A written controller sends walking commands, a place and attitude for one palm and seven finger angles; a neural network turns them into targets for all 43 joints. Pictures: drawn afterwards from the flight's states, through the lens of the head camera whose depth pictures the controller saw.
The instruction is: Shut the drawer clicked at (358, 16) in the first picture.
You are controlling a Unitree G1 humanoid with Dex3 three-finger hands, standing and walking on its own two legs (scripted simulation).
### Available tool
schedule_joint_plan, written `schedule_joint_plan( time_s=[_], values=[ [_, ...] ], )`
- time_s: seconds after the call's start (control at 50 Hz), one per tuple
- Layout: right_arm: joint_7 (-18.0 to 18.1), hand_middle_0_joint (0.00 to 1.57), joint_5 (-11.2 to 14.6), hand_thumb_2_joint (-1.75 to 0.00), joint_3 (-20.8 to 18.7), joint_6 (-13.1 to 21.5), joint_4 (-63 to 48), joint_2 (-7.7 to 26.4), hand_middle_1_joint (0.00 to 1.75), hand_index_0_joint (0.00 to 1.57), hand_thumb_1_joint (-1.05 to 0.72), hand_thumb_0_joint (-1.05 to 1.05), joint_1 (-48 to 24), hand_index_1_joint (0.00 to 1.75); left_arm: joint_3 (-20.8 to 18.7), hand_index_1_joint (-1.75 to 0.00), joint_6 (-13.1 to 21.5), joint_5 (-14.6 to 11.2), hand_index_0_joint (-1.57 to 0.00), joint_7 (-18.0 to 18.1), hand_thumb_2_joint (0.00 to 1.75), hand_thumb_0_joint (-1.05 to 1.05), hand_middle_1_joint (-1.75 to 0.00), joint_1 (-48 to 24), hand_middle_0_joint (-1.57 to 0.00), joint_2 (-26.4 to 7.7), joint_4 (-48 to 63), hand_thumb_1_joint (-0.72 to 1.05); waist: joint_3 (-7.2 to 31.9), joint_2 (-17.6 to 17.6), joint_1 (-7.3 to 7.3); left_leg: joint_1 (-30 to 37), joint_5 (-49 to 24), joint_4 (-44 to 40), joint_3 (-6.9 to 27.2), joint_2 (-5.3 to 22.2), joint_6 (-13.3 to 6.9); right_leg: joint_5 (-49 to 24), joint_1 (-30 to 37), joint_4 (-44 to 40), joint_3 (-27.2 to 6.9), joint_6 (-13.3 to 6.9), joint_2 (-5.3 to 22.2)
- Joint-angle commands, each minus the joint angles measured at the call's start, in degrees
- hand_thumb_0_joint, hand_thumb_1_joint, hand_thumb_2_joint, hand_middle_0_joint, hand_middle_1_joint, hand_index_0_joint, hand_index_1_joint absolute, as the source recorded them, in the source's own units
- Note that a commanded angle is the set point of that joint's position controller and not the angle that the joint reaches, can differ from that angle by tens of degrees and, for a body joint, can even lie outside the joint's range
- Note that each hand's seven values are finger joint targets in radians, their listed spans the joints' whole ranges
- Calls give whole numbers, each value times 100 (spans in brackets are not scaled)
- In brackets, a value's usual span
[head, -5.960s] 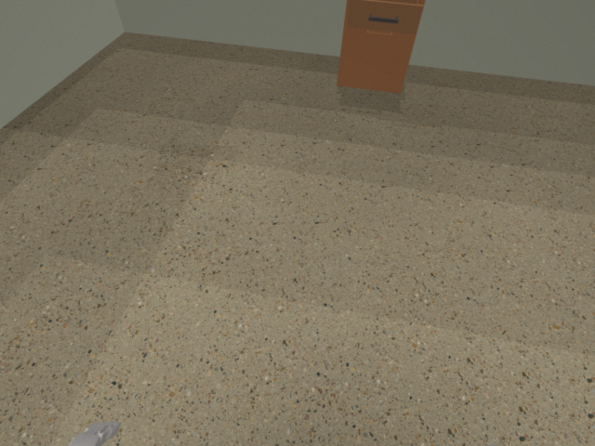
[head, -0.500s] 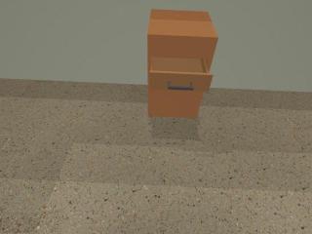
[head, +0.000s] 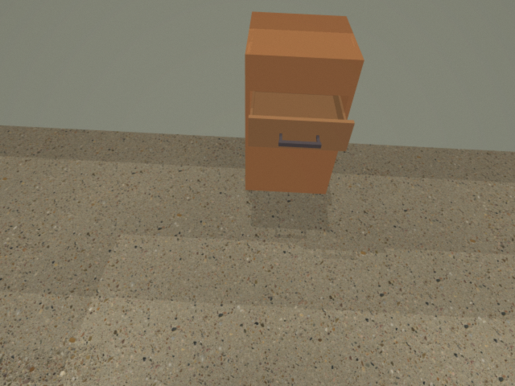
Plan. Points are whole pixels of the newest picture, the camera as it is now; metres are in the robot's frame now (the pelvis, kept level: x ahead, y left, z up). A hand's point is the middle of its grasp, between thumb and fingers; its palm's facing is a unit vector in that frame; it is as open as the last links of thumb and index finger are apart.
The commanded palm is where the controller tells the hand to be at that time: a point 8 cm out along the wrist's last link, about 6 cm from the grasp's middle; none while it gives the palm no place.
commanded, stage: look at it before walking up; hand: left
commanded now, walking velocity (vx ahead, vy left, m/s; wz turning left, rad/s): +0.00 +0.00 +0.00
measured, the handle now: (299, 140) +0.98 -0.11 -0.25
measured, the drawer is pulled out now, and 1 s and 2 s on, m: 0.18 0.18 0.18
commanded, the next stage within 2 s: walk to a spot facing it in 0.28 s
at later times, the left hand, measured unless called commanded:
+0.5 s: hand out of the picture -0.02 +0.16 -0.18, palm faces +0.02 -0.99 -0.16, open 7.4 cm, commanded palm none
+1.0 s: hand out of the picture +0.07 +0.15 -0.16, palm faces -0.20 -0.95 -0.24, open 7.4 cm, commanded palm none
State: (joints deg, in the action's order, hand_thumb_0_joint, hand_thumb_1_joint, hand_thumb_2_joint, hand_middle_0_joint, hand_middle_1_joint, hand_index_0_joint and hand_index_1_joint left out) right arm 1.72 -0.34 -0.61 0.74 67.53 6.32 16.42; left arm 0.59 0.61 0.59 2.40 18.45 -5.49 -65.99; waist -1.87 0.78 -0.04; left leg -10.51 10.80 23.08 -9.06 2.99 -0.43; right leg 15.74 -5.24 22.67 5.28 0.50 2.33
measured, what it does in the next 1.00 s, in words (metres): lifts its left foot, turning right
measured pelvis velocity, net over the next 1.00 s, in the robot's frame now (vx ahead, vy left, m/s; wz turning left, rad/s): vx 0.00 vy -0.03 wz -0.29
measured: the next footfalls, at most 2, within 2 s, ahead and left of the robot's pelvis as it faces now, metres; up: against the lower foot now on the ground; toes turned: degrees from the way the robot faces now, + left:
left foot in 1.26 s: +0.19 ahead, +0.08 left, +0.00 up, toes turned -23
right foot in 1.74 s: +0.19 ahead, -0.20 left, +0.00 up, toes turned -51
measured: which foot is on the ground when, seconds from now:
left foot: down 0.00-0.76, up 0.78-1.00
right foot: down 0.00-1.00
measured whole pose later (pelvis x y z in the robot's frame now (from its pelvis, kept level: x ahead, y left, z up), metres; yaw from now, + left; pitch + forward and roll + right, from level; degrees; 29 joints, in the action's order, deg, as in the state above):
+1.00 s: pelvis +0.00 -0.03 +0.00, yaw -17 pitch +1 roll +2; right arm -0.1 -1.6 -4.0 -1.4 54.2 12.7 5.3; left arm -3.2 1.1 1.1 -0.3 16.6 -9.9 -55.2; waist -4.2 -0.8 2.3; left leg -28.6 20.6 60.6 -2.6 4.7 4.7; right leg 14.7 -12.0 25.7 -0.7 -4.3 -2.7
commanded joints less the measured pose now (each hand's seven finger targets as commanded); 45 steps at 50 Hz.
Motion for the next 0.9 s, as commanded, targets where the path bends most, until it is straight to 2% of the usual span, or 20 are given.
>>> schedule_joint_plan(
  time_s=[0.0,0.28,0.32,0.42,0.46,0.52,0.56,0.6,0.62,0.64,0.68,0.7,0.72,0.74,0.76,0.78,0.8,0.82,0.84,0.88],
  values=[
    [31,20,9,-90,-51,35,-97,434,30,20,-90,0,394,30,-114,-30,38,-1,-20,54,90,0,-30,489,-20,-537,85,90,-370,-59,-21,247,-559,-411,625,502,-14,-773,-699,-546,-499,-88,490],
    [28,20,8,-90,-65,50,-164,536,30,20,-90,0,350,30,-109,-30,42,1,-20,42,90,0,-30,479,-20,-603,100,90,-228,-70,-17,324,-624,-405,626,522,-28,-812,-630,-537,-515,-88,493],
    [28,20,7,-90,-64,44,-147,543,30,20,-90,0,365,30,-112,-30,37,5,-20,45,90,0,-30,451,-20,-609,105,90,-292,17,-12,293,-600,-415,639,528,-27,-775,-625,-531,-496,-86,484],
    [58,20,0,-90,-142,-10,-193,615,30,20,-90,0,285,30,-211,-30,-56,16,-20,21,90,0,-30,342,-20,-700,193,90,-412,-123,-8,295,-487,-204,506,621,-25,-776,-930,-342,-635,-124,428],
    [70,20,-10,-90,-229,-61,-280,719,30,20,-90,0,246,30,-318,-30,-118,34,-20,-10,90,0,-30,175,-20,-790,336,90,-380,-128,-43,250,-374,-57,442,744,-46,-768,-1138,-63,-687,-166,368],
    [80,20,-20,-90,-368,-115,-537,934,30,20,-90,0,113,30,-438,-30,-203,64,-20,-68,90,0,-30,47,-20,-841,596,90,-235,-318,-32,167,20,-79,554,1052,-162,-516,-1440,492,-670,-176,171],
    [86,20,-40,-90,-457,-114,-705,1104,30,20,-90,0,23,30,-497,-30,-244,80,-20,-106,90,0,-30,31,-20,-773,764,90,-102,-689,-10,107,339,-324,824,1454,-368,-182,-1650,1190,-514,-150,0],
    [69,20,-57,-90,-534,-91,-850,1224,30,20,-90,0,-83,30,-528,-30,-292,98,-20,-152,90,0,-30,-20,-20,-693,918,90,52,-1180,-28,-40,397,-607,968,1954,-666,773,-1755,2289,-222,-79,-52],
    [60,20,-70,-90,-541,-90,-932,1236,30,20,-90,0,-116,30,-548,-30,-309,101,-20,-167,90,0,-30,-74,-20,-663,1008,90,122,-1162,-50,-73,322,-653,954,2092,-789,1167,-1786,2671,-209,-72,4],
    [47,20,-89,-90,-550,-81,-986,1249,30,20,-90,0,-230,30,-558,-30,-300,109,-20,-185,90,0,-30,-126,-20,-639,1084,90,110,-1110,-25,-156,55,-555,824,2150,-811,1249,-1758,2670,-193,-64,63],
    [20,20,-104,-90,-565,-91,-1103,1291,30,20,-90,0,-528,30,-581,-30,-254,99,-20,-213,90,0,-30,113,-20,-630,1106,90,199,-855,172,-389,-351,43,339,2005,-589,718,-1199,1908,-91,-38,57],
    [9,20,-81,-90,-559,-106,-1170,1273,30,20,-90,0,-624,30,-607,-30,-217,103,-20,-210,90,0,-30,365,-20,-723,1068,90,269,-496,313,-627,-309,714,68,1798,-350,-44,-716,1014,-154,-54,67],
    [-20,20,-40,-90,-530,-161,-1304,1020,30,20,-90,0,-593,30,-672,-30,-145,159,-20,-169,90,0,-30,464,-20,-1255,1088,90,248,1164,373,-1292,710,2162,-491,1067,154,-1188,-396,-148,-1522,-323,831],
    [-63,20,-41,-90,-430,-197,-1607,722,30,20,-90,0,-864,30,-729,-30,-125,125,-20,-115,90,0,-30,508,-20,-1729,1118,90,-2,2074,460,-2335,2373,3350,-202,302,426,-2059,-439,-722,-2992,-919,1885],
    [-31,20,-62,-90,-411,-266,-1705,857,30,20,-90,0,-1139,30,-709,-30,-118,73,-20,-62,90,0,-30,613,-20,-1630,1154,90,-47,1602,520,-2380,2276,3869,589,294,368,-1809,-578,-896,-3119,-929,1768],
    [-36,20,-67,-90,-416,-252,-1697,862,30,20,-90,0,-1184,30,-708,-30,-115,75,-20,-54,90,0,-30,317,-20,-1564,1171,90,-146,1262,353,-2668,1896,4201,755,317,370,-1410,-386,-795,-3026,-1022,1623],
    [-56,20,-96,-90,-421,-224,-1673,951,30,20,-90,0,-1134,30,-665,-30,-92,54,-20,-73,90,0,-30,102,-20,-1417,1242,90,-122,903,247,-2712,1478,4257,891,387,401,-1134,-242,-689,-2710,-1037,1411],
    [-92,20,-114,-90,-428,-185,-1622,980,30,20,-90,0,-1046,30,-658,-30,-55,42,-20,-86,90,0,-30,13,-20,-1378,1299,90,112,515,207,-2629,1210,4170,827,422,443,-1107,1,-599,-2488,-1048,1264],
    [-117,20,-130,-90,-421,-159,-1612,984,30,20,-90,0,-1043,30,-659,-30,-14,45,-20,-114,90,0,-30,-6,-20,-1431,1322,90,227,478,195,-2566,1076,4076,785,392,490,-1179,109,-553,-2322,-1023,1149],
    [-138,20,-138,-90,-421,-132,-1665,1020,30,20,-90,0,-1165,30,-665,-30,62,41,-20,-158,90,0,-30,204,-20,-1501,1276,90,240,388,274,-2642,937,3963,776,321,538,-1268,325,-564,-2349,-1045,1075]
  ],
)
